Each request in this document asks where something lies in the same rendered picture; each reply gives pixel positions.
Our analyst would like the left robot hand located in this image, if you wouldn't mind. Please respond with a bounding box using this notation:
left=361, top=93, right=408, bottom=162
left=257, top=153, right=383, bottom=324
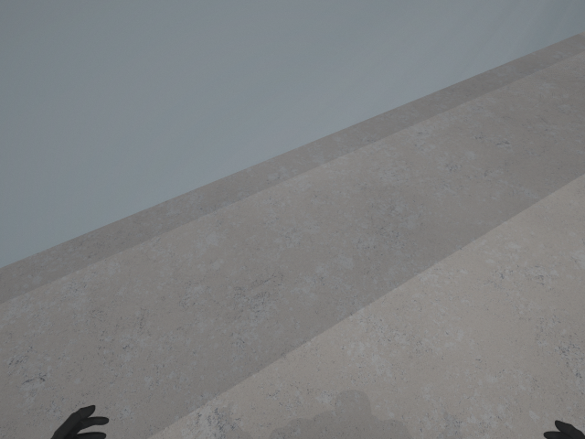
left=51, top=405, right=109, bottom=439

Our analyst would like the right robot hand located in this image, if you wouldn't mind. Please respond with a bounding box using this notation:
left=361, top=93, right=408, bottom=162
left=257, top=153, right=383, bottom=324
left=544, top=420, right=585, bottom=439

